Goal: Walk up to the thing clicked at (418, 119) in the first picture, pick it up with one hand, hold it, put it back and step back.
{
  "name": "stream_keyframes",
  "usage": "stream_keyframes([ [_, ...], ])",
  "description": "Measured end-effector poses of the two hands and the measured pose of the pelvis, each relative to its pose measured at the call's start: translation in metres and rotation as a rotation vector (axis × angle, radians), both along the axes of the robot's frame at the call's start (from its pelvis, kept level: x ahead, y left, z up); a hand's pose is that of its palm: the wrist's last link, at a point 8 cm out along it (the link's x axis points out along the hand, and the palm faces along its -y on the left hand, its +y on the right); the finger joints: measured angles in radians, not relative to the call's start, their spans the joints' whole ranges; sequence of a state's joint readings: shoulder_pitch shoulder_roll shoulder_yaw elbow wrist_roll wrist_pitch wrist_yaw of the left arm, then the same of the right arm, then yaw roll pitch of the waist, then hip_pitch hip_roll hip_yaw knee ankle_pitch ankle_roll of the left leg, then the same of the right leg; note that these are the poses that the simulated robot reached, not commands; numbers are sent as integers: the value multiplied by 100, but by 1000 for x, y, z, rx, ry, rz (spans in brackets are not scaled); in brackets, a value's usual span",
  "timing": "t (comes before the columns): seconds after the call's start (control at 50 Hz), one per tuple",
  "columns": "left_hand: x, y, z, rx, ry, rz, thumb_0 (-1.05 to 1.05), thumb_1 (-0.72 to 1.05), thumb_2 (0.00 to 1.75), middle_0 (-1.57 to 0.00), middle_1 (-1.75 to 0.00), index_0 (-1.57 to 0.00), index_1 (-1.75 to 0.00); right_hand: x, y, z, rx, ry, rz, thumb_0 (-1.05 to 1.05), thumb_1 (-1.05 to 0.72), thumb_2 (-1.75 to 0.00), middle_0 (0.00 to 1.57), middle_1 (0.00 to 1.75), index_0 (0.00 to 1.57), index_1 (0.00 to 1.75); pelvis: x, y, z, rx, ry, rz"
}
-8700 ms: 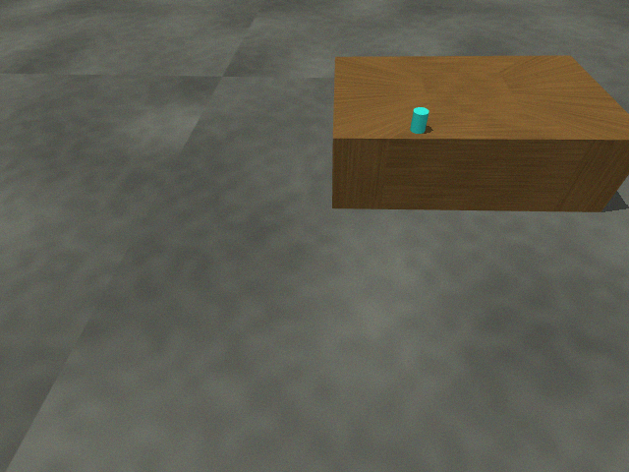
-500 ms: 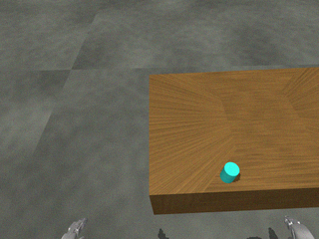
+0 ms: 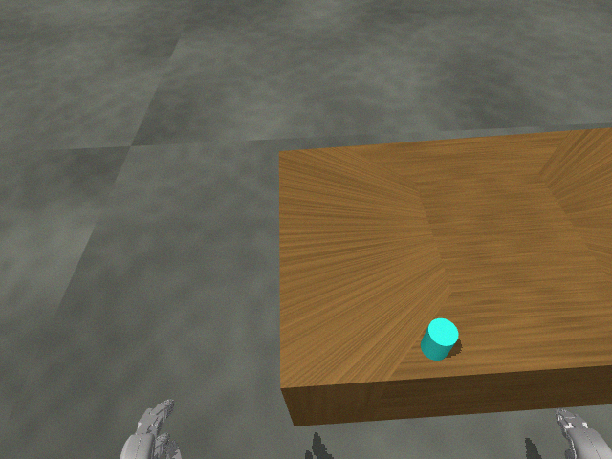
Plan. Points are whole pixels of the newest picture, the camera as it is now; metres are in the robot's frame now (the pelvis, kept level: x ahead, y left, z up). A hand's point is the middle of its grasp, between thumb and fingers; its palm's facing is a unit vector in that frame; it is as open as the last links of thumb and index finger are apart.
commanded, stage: go down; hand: right
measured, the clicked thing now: (438, 339) +0.40 -0.23 -0.31
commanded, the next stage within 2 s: none
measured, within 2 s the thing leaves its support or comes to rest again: neither
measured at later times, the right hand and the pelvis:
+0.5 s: hand (603, 412) +0.21 -0.34 -0.05, palm faces +0.24 +0.93 -0.29, open 17.6 cm; pelvis -0.02 +0.01 -0.02, yaw -1 degrees
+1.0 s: hand out of the picture +0.27 -0.38 -0.03, palm faces +0.25 +0.96 -0.16, open 17.2 cm; pelvis -0.03 +0.01 -0.03, yaw +0 degrees
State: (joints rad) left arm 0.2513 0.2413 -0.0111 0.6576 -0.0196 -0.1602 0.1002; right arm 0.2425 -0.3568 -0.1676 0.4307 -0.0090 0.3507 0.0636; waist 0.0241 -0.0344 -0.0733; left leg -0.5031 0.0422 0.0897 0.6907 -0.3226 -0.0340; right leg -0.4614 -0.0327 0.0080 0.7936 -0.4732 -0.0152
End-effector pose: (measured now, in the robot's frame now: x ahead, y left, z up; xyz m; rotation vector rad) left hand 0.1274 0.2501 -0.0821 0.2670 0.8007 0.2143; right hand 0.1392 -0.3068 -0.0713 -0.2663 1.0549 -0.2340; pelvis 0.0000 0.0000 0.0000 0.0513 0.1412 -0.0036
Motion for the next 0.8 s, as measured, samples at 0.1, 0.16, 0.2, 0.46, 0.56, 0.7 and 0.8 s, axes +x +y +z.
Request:
stream_keyframes([
  [0.1, 0, 3, -3, 9, -2, -9, 1, 91, 89, -19, -29, -20, -28, -7, -4, 1, -4, -6, -25, -1, 58, -7, 3, 7, 4, 7, -2, 3, -4, 0, 13, -4],
  [0.16, 0, 5, -5, 19, -6, -13, 1, 91, 89, -19, -29, -20, -28, -11, -8, 4, -5, -25, -46, -1, 58, -8, 2, 7, 3, 7, -4, 5, -7, 1, 20, -8],
  [0.2, 1, 6, -6, 26, -13, -15, 1, 91, 89, -19, -29, -20, -28, -13, -13, 6, -7, -41, -55, -1, 58, -8, 2, 7, 3, 7, -5, 6, -9, 2, 24, -11],
  [0.46, -6, 17, -7, 92, -46, -29, 1, 91, 89, -19, -29, -20, -28, 28, -63, 41, -25, -288, -86, -1, 58, -6, 3, 7, 4, 7, -20, 11, -19, 4, 24, -27],
  [0.56, -22, 25, -7, 110, -24, -12, 1, 92, 89, -19, -29, -20, -28, 53, -83, 53, 15, -337, -80, -1, 56, -5, 4, 6, 4, 6, -25, 10, -19, 7, 36, -21],
  [0.7, -55, 33, -16, 125, 80, 8, 1, 91, 89, -19, -29, -20, -28, 71, -95, 56, 65, -382, -48, -1, 52, -5, 5, 6, 5, 6, -31, 6, -20, 4, 58, -7],
  [0.8, -76, 33, -23, 130, 163, 9, 1, 90, 89, -19, -29, -20, -28, 81, -106, 59, 59, -452, -47, -1, 50, -6, 5, 6, 5, 6, -34, 6, -22, 2, 77, -2],
])
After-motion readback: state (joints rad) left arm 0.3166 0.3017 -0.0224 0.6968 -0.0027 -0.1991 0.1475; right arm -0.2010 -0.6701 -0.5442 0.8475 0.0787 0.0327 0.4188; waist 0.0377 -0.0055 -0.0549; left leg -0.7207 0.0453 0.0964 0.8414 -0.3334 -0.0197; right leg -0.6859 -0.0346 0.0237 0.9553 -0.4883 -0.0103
